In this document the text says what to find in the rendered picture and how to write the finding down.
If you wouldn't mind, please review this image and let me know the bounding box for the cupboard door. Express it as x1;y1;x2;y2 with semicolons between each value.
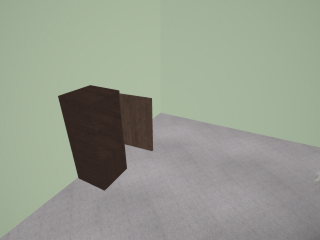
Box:
119;93;153;151

